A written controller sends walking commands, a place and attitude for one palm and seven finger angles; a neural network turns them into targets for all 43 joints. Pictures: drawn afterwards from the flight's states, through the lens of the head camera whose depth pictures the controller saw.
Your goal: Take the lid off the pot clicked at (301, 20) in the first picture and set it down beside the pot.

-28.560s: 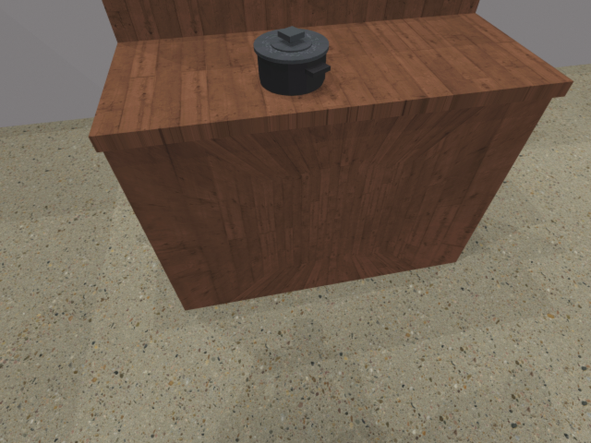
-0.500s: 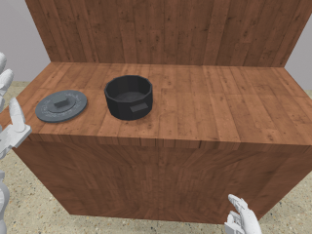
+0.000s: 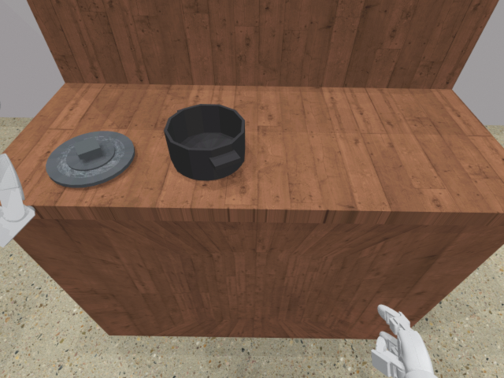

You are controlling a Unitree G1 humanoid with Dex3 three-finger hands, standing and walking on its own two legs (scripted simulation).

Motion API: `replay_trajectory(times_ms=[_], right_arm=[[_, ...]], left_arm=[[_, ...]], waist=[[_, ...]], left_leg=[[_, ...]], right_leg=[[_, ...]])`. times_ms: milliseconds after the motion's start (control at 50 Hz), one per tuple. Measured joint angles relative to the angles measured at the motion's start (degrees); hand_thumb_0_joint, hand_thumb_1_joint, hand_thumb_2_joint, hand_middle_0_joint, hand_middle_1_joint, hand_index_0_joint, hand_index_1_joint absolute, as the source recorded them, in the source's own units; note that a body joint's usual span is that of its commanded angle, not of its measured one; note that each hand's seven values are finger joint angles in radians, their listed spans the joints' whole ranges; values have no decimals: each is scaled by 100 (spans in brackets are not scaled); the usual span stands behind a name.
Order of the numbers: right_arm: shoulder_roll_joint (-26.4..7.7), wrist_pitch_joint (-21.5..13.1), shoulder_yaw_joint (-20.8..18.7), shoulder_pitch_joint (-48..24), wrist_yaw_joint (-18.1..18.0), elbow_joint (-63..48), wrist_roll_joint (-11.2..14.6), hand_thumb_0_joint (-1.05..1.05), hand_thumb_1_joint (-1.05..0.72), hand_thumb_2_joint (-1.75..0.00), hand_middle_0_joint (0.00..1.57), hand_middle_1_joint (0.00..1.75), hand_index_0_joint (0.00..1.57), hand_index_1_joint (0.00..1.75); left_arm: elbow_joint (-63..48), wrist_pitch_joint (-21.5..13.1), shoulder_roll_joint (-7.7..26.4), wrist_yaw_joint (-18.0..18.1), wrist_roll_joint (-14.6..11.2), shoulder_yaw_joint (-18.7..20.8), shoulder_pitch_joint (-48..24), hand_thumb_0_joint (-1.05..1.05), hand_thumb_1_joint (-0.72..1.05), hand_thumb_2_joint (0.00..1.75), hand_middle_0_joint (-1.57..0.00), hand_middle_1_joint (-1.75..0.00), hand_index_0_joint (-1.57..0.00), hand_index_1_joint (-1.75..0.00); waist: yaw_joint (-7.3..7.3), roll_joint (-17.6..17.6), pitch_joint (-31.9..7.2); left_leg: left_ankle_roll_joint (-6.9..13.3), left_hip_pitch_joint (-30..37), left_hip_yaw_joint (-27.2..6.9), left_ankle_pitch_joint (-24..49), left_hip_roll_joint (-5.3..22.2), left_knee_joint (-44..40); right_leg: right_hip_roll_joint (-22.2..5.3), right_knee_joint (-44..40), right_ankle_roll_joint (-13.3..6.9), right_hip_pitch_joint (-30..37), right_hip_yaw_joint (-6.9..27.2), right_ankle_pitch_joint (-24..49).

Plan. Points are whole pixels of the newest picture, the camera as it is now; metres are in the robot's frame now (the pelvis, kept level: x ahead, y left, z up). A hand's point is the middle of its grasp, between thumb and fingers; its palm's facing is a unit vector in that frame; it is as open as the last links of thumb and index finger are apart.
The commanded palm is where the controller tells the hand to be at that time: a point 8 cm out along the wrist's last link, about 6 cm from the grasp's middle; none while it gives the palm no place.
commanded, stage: step back with the hand held close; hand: left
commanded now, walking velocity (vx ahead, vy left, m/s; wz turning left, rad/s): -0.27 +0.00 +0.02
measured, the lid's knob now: (87, 148) +0.50 +0.39 +0.08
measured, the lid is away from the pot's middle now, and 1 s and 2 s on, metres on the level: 0.24 0.24 0.24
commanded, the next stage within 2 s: stop stepping back and stand still in 0.92 s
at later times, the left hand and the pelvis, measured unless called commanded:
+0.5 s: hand out of the picture +0.12 +0.25 +0.26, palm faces +0.51 -0.76 -0.39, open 7.4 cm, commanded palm +0.06 +0.30 +0.26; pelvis -0.07 +0.02 -0.01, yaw +1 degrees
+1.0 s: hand out of the picture +0.05 +0.27 +0.26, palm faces +0.43 -0.81 -0.38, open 7.4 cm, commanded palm none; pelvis -0.17 +0.04 -0.01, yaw -2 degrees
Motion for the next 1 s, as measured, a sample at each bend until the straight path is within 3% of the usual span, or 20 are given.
replay_trajectory(times_ms=[140,260,440,540,620,680,720,740,760,820,860,900,920,960,1000], right_arm=[[16,134,-124,157,-11,-293,45,1,-90,-90,20,30,21,30],[97,-39,-112,356,-9,-317,44,1,-90,-90,20,30,20,30],[197,-200,-38,490,-60,-23,59,1,-90,-90,20,30,21,30],[120,-221,-46,437,-77,24,44,1,-90,-90,21,30,21,30],[117,-266,-80,404,-126,-78,5,1,-90,-90,20,30,21,30],[198,-306,-124,438,-87,-153,-27,1,-90,-90,20,30,21,30],[264,-300,-121,455,-42,-187,-31,1,-90,-90,20,30,21,30],[265,-292,-122,411,-23,-173,-35,1,-90,-90,20,30,21,30],[250,-291,-126,356,-3,-110,-56,1,-90,-90,20,30,21,30],[217,-196,-146,309,40,154,-45,1,-90,-90,20,30,21,30],[213,-154,-115,341,12,195,-25,1,-90,-90,20,30,21,30],[122,-223,-108,363,-40,88,-27,1,-90,-90,20,30,21,30],[159,-260,-144,270,-59,108,-33,1,-90,-90,20,30,21,30],[290,-334,-174,111,-22,143,-78,1,-90,-90,20,30,21,30],[393,-440,-158,79,58,106,-142,1,-90,-90,20,30,21,30]], left_arm=[[-361,19,355,8,6,144,595,1,89,90,-21,-30,-21,-30],[-705,-203,544,117,16,450,809,1,89,90,-21,-30,-21,-30],[-429,-396,201,351,59,455,317,1,89,90,-21,-30,-21,-30],[-331,-358,41,408,114,252,146,1,89,90,-21,-30,-21,-30],[-394,-339,75,396,125,252,185,1,89,90,-21,-30,-21,-30],[-421,-323,222,380,76,364,222,1,89,90,-21,-30,-21,-30],[-495,-332,370,392,43,488,310,1,89,90,-21,-30,-21,-30],[-545,-361,387,398,42,513,328,1,89,90,-21,-30,-21,-30],[-600,-392,384,402,59,497,332,1,89,90,-21,-30,-21,-30],[-733,-402,300,368,123,321,329,1,89,90,-21,-30,-21,-30],[-742,-406,257,356,140,270,264,1,89,90,-21,-30,-21,-30],[-717,-430,272,378,119,296,91,1,89,90,-21,-30,-21,-30],[-657,-458,319,378,86,348,-54,1,89,90,-21,-30,-21,-30],[-519,-485,365,349,-18,477,-175,1,89,90,-21,-30,-21,-30],[-484,-405,349,325,-95,559,-93,1,89,90,-21,-30,-21,-30]], waist=[[-192,-261,168],[-194,-267,234],[-143,6,77],[-244,26,92],[-312,27,155],[-335,35,97],[-308,-85,-7],[-269,-114,5],[-228,-144,53],[-109,-290,7],[-123,-407,-65],[-231,-300,-98],[-267,-369,11],[-257,-497,184],[-308,-447,246]], left_leg=[[126,-312,170,137,-107,17],[162,-669,96,232,-137,220],[50,-984,-61,-2,-43,572],[50,-1140,-62,-118,-22,821],[198,-1176,-18,418,54,636],[198,-1266,-33,661,95,402],[126,-1435,49,487,49,394],[16,-1554,65,141,30,545],[-111,-1648,27,-285,-24,861],[-217,-1649,-135,-1177,-183,2155],[-222,-1193,-185,-1159,-146,1866],[-98,-753,-358,-305,54,923],[-71,-823,-336,-183,-2,938],[-82,-892,-214,-207,-33,929],[-103,-936,-206,-85,50,740]], right_leg=[[-123,400,88,-525,148,-30],[-137,753,0,-907,62,-72],[-46,749,30,-1027,-99,100],[-29,911,105,-1152,-91,162],[63,1521,-79,-1429,-100,-639],[214,1948,-206,-1419,-199,-1136],[165,1451,-336,-1169,-254,-1192],[133,1241,-315,-1186,-234,-705],[80,1166,-266,-1211,-221,-212],[-62,1078,-26,-1235,-56,0],[-156,1013,71,-1275,31,34],[-130,1186,122,-1505,-38,32],[-148,1443,84,-1664,33,-129],[-7,2222,-28,-1987,243,-963],[235,2826,-61,-2162,246,-1412]])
